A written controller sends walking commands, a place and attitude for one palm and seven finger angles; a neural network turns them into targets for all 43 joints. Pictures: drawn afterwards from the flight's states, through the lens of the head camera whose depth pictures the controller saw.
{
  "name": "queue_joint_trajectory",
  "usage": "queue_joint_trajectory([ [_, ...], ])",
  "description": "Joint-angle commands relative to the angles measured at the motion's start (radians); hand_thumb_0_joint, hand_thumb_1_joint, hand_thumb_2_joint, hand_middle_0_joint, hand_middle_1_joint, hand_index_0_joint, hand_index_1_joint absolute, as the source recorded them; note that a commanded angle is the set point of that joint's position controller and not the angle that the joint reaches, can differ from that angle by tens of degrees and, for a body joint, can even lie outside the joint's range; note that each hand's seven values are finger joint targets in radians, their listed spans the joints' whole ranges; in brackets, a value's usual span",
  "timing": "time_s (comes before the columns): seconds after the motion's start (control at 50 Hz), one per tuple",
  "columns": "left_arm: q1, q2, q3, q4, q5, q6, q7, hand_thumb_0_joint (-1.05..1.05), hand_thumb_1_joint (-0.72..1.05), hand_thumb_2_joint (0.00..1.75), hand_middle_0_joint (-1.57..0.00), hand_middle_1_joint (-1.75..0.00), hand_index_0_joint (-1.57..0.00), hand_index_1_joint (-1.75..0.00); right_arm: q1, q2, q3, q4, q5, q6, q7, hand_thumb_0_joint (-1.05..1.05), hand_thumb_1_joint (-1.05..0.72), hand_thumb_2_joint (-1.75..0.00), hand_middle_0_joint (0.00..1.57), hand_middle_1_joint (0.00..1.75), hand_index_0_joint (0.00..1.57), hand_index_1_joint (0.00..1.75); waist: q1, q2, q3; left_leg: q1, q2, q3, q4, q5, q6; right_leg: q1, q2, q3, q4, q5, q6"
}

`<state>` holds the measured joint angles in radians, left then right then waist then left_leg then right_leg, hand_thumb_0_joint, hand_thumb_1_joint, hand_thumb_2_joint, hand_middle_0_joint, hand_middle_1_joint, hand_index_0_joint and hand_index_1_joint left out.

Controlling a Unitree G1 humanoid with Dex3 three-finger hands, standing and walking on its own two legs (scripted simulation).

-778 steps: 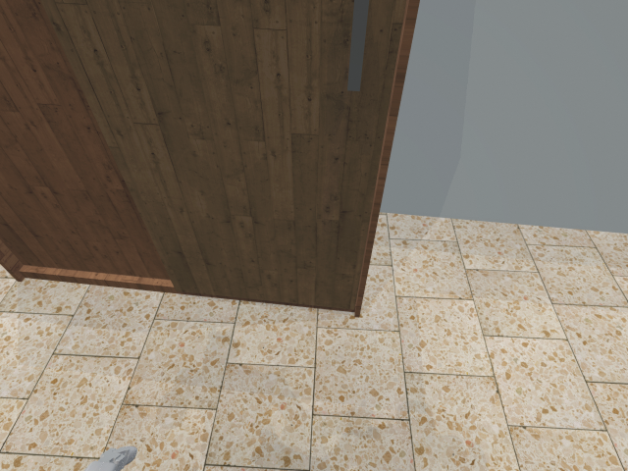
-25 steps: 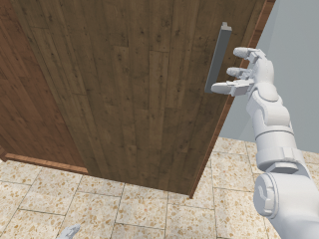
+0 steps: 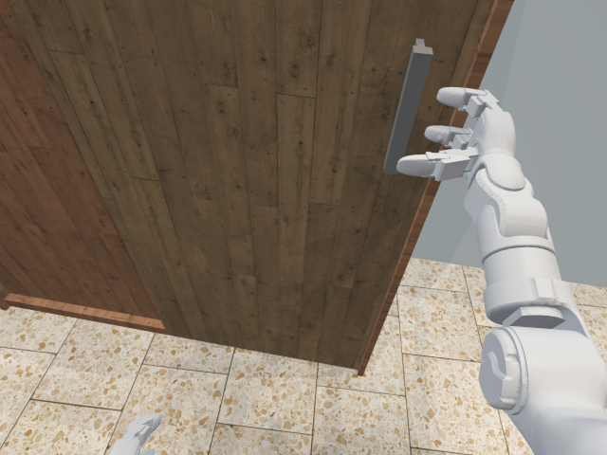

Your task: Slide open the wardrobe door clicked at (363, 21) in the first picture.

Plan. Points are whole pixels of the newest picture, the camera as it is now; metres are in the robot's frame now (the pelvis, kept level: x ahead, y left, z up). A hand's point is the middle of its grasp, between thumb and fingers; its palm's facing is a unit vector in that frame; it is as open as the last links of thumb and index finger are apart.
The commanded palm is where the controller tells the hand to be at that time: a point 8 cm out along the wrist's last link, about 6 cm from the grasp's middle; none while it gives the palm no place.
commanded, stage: move the hooked fingers beside the handle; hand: right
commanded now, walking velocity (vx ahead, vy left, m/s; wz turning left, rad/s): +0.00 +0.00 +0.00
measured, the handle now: (404, 110) +0.53 -0.09 +0.22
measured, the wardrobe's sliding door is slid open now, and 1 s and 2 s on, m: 0.00 0.00 0.00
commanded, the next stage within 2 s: feel for the door with the fingertips in 1.44 s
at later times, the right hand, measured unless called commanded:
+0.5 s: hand (438, 137) +0.46 -0.12 +0.23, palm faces +0.12 +0.99 +0.00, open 14.0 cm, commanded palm +0.43 -0.18 +0.23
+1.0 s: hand (446, 133) +0.46 -0.13 +0.23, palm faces +0.11 +0.99 +0.00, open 14.0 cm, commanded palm +0.44 -0.18 +0.23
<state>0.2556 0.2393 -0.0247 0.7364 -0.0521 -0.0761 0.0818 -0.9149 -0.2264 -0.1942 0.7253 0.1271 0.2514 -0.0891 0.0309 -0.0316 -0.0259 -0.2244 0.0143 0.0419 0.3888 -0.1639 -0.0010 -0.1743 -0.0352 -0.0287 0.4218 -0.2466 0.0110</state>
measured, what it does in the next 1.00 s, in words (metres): stands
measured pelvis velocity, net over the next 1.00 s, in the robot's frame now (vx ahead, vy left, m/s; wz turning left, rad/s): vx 0.00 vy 0.00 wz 0.00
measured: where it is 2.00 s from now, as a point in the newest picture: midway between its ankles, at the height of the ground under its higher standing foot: outside the picture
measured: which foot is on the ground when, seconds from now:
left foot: down 0.00-1.00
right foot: down 0.00-1.00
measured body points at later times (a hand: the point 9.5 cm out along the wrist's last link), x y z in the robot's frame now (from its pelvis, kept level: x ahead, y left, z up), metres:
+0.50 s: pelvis +0.00 +0.00 +0.00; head -0.01 +0.01 +0.45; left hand +0.11 +0.26 -0.11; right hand +0.45 -0.17 +0.23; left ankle +0.03 +0.12 -0.74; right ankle -0.01 -0.13 -0.74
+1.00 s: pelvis +0.00 +0.00 +0.00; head -0.01 +0.01 +0.45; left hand +0.11 +0.26 -0.11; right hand +0.45 -0.18 +0.23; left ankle +0.03 +0.12 -0.74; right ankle -0.01 -0.13 -0.74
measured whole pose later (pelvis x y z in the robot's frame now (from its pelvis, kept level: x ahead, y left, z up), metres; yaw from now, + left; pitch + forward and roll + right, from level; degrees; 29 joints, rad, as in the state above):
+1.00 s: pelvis +0.00 +0.00 +0.00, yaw +0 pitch +0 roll +1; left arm 0.26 0.25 -0.02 0.75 -0.06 -0.08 0.09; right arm -0.93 -0.26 -0.20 0.74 0.13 0.24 -0.06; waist 0.04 -0.03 -0.02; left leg -0.22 0.01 0.05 0.38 -0.16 0.00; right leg -0.18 -0.04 -0.02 0.42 -0.25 0.01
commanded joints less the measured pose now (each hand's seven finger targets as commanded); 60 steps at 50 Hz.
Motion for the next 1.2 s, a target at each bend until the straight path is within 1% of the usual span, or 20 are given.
queue_joint_trajectory([
  [0.0,-0.065,0.123,0.04,-0.125,0.001,-0.046,0.007,0.0,0.9,0.9,-0.2,-0.3,-0.2,-0.3,-0.565,-0.182,-0.024,-0.27,0.0,-0.085,-0.004,0.0,0.5,-0.3,0.3,1.2,0.3,1.2,0.002,0.054,-0.336,0.159,-0.036,-0.007,-0.019,0.223,0.019,0.066,0.034,0.01,-0.033,0.261,-0.032],
  [0.06,-0.061,0.134,0.04,-0.12,0.004,-0.038,0.007,0.0,0.9,0.9,-0.2,-0.3,-0.2,-0.3,-0.522,-0.243,-0.075,-0.227,-0.007,-0.06,-0.007,0.0,0.5,-0.3,0.3,1.2,0.3,1.2,-0.013,0.074,-0.308,0.164,-0.033,-0.01,-0.029,0.207,0.019,0.041,0.032,0.009,-0.044,0.249,-0.033],
  [0.12,-0.064,0.136,0.041,-0.128,0.002,-0.029,0.008,0.0,0.9,0.9,-0.2,-0.3,-0.2,-0.3,-0.483,-0.235,-0.07,-0.217,-0.012,-0.042,0.001,0.0,0.5,-0.3,0.3,1.2,0.3,1.2,-0.018,0.08,-0.304,0.177,-0.033,-0.008,-0.031,0.215,0.021,0.039,0.033,0.006,-0.048,0.262,-0.034],
  [0.18,-0.06,0.133,0.038,-0.128,-0.003,-0.03,0.007,0.0,0.9,0.9,-0.2,-0.3,-0.2,-0.3,-0.509,-0.187,-0.026,-0.213,-0.007,-0.037,0.011,0.0,0.5,-0.3,0.3,1.2,0.3,1.2,0.004,0.071,-0.259,0.143,-0.034,-0.004,-0.039,0.189,0.02,0.035,0.03,0.007,-0.049,0.234,-0.032],
  [0.22,-0.061,0.136,0.044,-0.135,-0.001,-0.033,0.007,0.0,0.9,0.9,-0.2,-0.3,-0.2,-0.3,-0.514,-0.189,-0.028,-0.254,-0.003,-0.046,0.014,0.0,0.5,-0.3,0.3,1.2,0.3,1.2,-0.002,0.063,-0.294,0.152,-0.036,-0.007,-0.036,0.195,0.021,0.058,0.031,0.009,-0.044,0.249,-0.034],
  [0.26,-0.066,0.13,0.04,-0.132,-0.004,-0.038,0.009,0.0,0.9,0.9,-0.2,-0.3,-0.2,-0.3,-0.573,-0.161,-0.001,-0.279,0.007,-0.055,0.018,0.0,0.5,-0.3,0.3,1.2,0.3,1.2,0.015,0.028,-0.29,0.131,-0.036,-0.008,-0.04,0.181,0.019,0.067,0.033,0.009,-0.039,0.229,-0.034],
  [0.32,-0.064,0.134,0.044,-0.127,-0.003,-0.043,0.01,0.0,0.9,0.9,-0.2,-0.3,-0.2,-0.3,-0.566,-0.17,-0.004,-0.283,0.006,-0.063,0.015,0.0,0.5,-0.3,0.3,1.2,0.3,1.2,0.011,0.048,-0.306,0.136,-0.038,-0.007,-0.039,0.17,0.019,0.07,0.033,0.016,-0.039,0.227,-0.034],
  [0.4,-0.059,0.133,0.038,-0.108,-0.001,-0.046,0.013,0.0,0.9,0.9,-0.2,-0.3,-0.2,-0.3,-0.618,-0.182,-0.016,-0.217,0.0,-0.058,-0.001,0.0,0.5,-0.3,0.3,1.2,0.3,1.2,0.027,0.056,-0.273,0.105,-0.035,-0.008,-0.046,0.127,0.015,0.045,0.036,0.017,-0.041,0.18,-0.034],
  [0.5,-0.055,0.13,0.039,-0.115,0.005,-0.048,0.006,0.0,0.9,0.9,-0.2,-0.3,-0.2,-0.3,-0.595,-0.208,-0.038,-0.214,-0.007,-0.08,-0.01,0.0,0.5,-0.3,0.3,1.2,0.3,1.2,0.002,0.027,-0.337,0.151,-0.033,-0.011,-0.026,0.19,0.021,0.056,0.038,0.012,-0.038,0.235,-0.031],
  [0.56,-0.045,0.136,0.042,-0.121,0.006,-0.044,0.002,0.0,0.9,0.9,-0.2,-0.3,-0.2,-0.3,-0.528,-0.232,-0.065,-0.202,-0.006,-0.086,-0.003,0.0,0.5,-0.3,0.3,1.2,0.3,1.2,-0.013,0.079,-0.359,0.191,-0.033,-0.01,-0.016,0.253,0.021,0.046,0.036,0.009,-0.039,0.279,-0.033],
  [0.6,-0.05,0.135,0.041,-0.123,0.003,-0.037,0.002,0.0,0.9,0.9,-0.2,-0.3,-0.2,-0.3,-0.498,-0.215,-0.062,-0.168,-0.002,-0.067,0.006,0.0,0.5,-0.3,0.3,1.2,0.3,1.2,-0.007,0.1,-0.315,0.174,-0.032,-0.008,-0.025,0.242,0.017,0.032,0.035,0.002,-0.043,0.26,-0.035],
  [0.62,-0.043,0.145,0.042,-0.12,0.004,-0.031,0.002,0.0,0.9,0.9,-0.2,-0.3,-0.2,-0.3,-0.472,-0.244,-0.082,-0.139,-0.009,-0.059,0.008,0.0,0.5,-0.3,0.3,1.2,0.3,1.2,-0.012,0.129,-0.294,0.176,-0.032,-0.009,-0.03,0.228,0.017,0.017,0.033,0.006,-0.047,0.252,-0.036],
  [0.68,-0.05,0.14,0.041,-0.129,0.0,-0.024,0.002,0.0,0.9,0.9,-0.2,-0.3,-0.2,-0.3,-0.497,-0.226,-0.065,-0.147,-0.012,-0.044,0.011,0.0,0.5,-0.3,0.3,1.2,0.3,1.2,0.001,0.1,-0.244,0.137,-0.029,-0.013,-0.043,0.179,0.013,0.006,0.033,0.0,-0.049,0.206,-0.037],
  [0.86,-0.054,0.13,0.046,-0.129,-0.003,-0.055,0.012,0.0,0.9,0.9,-0.2,-0.3,-0.2,-0.3,-0.652,-0.209,-0.007,-0.334,0.005,-0.126,0.024,0.0,0.5,-0.3,0.3,1.2,0.3,1.2,0.024,0.003,-0.368,0.15,-0.037,-0.018,-0.033,0.196,0.017,0.09,0.037,0.01,-0.027,0.226,-0.038],
  [0.94,-0.045,0.141,0.04,-0.1,-0.005,-0.048,0.014,0.0,0.9,0.9,-0.2,-0.3,-0.2,-0.3,-0.604,-0.226,-0.031,-0.183,0.006,-0.071,0.028,0.0,0.5,-0.3,0.3,1.2,0.3,1.2,0.026,0.047,-0.286,0.119,-0.035,-0.007,-0.045,0.143,0.016,0.039,0.034,0.019,-0.043,0.187,-0.034],
  [1.0,-0.041,0.144,0.036,-0.098,-0.003,-0.041,0.009,0.0,0.9,0.9,-0.2,-0.3,-0.2,-0.3,-0.55,-0.212,-0.044,-0.088,0.004,-0.03,0.024,0.0,0.5,-0.3,0.3,1.2,0.3,1.2,0.016,0.069,-0.244,0.106,-0.033,-0.005,-0.046,0.131,0.017,0.006,0.036,0.016,-0.048,0.178,-0.034],
  [1.02,-0.035,0.151,0.039,-0.097,-0.001,-0.036,0.007,0.0,0.9,0.9,-0.2,-0.3,-0.2,-0.3,-0.547,-0.237,-0.061,-0.071,-0.003,-0.03,0.02,0.0,0.5,-0.3,0.3,1.2,0.3,1.2,0.013,0.073,-0.253,0.112,-0.032,-0.005,-0.047,0.13,0.018,0.01,0.036,0.017,-0.049,0.187,-0.033],
  [1.06,-0.028,0.144,0.039,-0.108,0.002,-0.038,0.001,0.0,0.9,0.9,-0.2,-0.3,-0.2,-0.3,-0.556,-0.213,-0.049,-0.085,-0.003,-0.043,0.013,0.0,0.5,-0.3,0.3,1.2,0.3,1.2,0.011,0.064,-0.271,0.12,-0.03,-0.007,-0.033,0.164,0.02,0.009,0.037,0.016,-0.041,0.211,-0.033],
  [1.12,-0.026,0.148,0.046,-0.128,0.007,-0.042,-0.004,0.0,0.9,0.9,-0.2,-0.3,-0.2,-0.3,-0.516,-0.25,-0.083,-0.154,0.0,-0.094,0.013,0.0,0.5,-0.3,0.3,1.2,0.3,1.2,-0.01,0.103,-0.334,0.168,-0.033,-0.011,-0.015,0.238,0.02,0.026,0.036,0.011,-0.03,0.269,-0.036],
  [1.18,-0.029,0.14,0.047,-0.136,0.004,-0.043,-0.004,0.0,0.9,0.9,-0.2,-0.3,-0.2,-0.3,-0.545,-0.251,-0.069,-0.222,-0.004,-0.13,0.021,0.0,0.5,-0.3,0.3,1.2,0.3,1.2,-0.002,0.083,-0.353,0.18,-0.032,-0.013,-0.01,0.261,0.018,0.04,0.033,0.004,-0.028,0.276,-0.036],
])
